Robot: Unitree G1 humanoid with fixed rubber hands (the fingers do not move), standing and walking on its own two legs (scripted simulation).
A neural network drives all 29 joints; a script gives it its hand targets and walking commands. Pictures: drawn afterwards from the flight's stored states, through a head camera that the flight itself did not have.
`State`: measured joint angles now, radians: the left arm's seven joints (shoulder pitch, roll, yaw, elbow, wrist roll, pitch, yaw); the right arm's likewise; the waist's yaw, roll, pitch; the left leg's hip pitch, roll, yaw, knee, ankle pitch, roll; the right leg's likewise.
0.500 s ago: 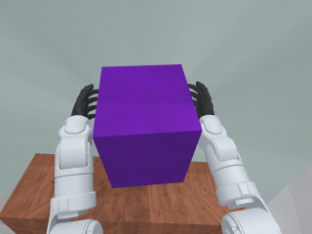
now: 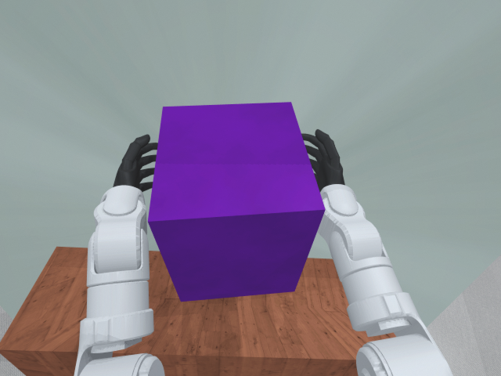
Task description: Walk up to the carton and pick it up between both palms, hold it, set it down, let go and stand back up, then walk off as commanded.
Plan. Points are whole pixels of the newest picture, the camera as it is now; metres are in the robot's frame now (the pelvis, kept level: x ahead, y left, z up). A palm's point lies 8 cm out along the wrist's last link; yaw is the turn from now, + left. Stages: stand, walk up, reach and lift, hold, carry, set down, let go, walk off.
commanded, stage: set down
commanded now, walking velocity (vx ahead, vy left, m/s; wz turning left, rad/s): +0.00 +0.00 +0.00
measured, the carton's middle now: (233, 206) +0.37 +0.00 +0.12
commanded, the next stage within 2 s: none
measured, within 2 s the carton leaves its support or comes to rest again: neither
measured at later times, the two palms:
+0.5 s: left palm (141, 200) +0.38 +0.15 +0.13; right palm (324, 206) +0.35 -0.15 +0.13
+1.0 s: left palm (151, 212) +0.38 +0.14 +0.10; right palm (328, 224) +0.33 -0.15 +0.11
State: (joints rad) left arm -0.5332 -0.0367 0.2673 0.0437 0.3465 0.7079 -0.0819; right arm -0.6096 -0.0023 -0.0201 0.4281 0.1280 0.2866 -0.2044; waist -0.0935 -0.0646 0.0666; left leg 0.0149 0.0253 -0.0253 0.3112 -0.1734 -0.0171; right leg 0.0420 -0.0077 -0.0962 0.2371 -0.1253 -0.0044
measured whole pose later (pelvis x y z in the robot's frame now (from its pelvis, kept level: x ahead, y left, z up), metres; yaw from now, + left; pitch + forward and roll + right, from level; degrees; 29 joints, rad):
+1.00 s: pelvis +0.01 +0.02 +0.00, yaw +0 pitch -8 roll -1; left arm -0.49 -0.05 0.24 0.39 0.35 0.32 -0.08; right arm -0.44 0.06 -0.13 0.60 -0.02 -0.11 -0.19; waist -0.10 -0.08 0.10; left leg 0.01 0.00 0.00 0.30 -0.18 0.01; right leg 0.04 -0.03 -0.09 0.21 -0.12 0.03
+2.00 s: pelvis +0.01 +0.02 +0.00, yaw -2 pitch +3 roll -1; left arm -0.71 0.05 0.30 1.02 0.35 -0.09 -0.08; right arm -0.50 0.16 -0.43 0.99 -0.25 -0.46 -0.24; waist -0.09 -0.07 0.00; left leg -0.21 0.03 0.03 0.32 -0.16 0.01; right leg -0.17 -0.01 -0.07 0.18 -0.07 0.01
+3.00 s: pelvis +0.00 +0.02 -0.01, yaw -3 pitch +18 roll -3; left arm -0.87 0.13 0.34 1.44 0.35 -0.39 -0.05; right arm -0.57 0.20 -0.65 1.15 -0.40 -0.64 -0.27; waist -0.13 -0.01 -0.10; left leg -0.61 0.05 0.02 0.49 -0.19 0.01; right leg -0.55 0.00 -0.08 0.32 -0.08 0.01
